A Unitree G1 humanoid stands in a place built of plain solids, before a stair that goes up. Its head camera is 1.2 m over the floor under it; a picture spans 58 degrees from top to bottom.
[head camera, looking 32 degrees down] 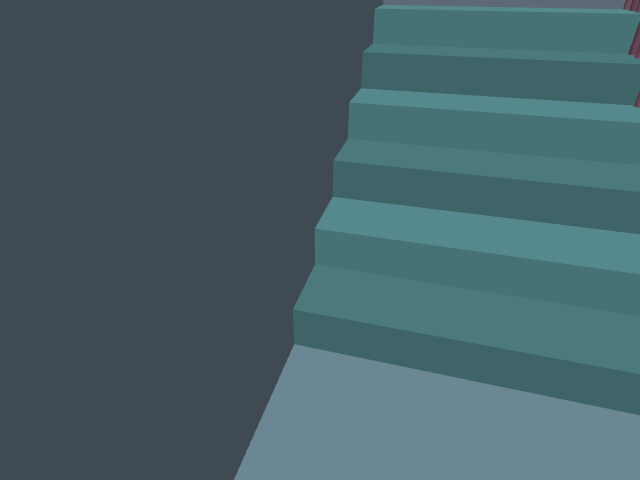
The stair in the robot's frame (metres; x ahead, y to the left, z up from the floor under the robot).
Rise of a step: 0.17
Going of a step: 0.29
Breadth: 1.31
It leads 15 degrees to the right of straight ahead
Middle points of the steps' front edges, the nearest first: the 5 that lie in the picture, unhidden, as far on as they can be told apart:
1.00 -0.53 0.17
1.28 -0.61 0.34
1.56 -0.69 0.51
1.84 -0.76 0.69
2.11 -0.84 0.86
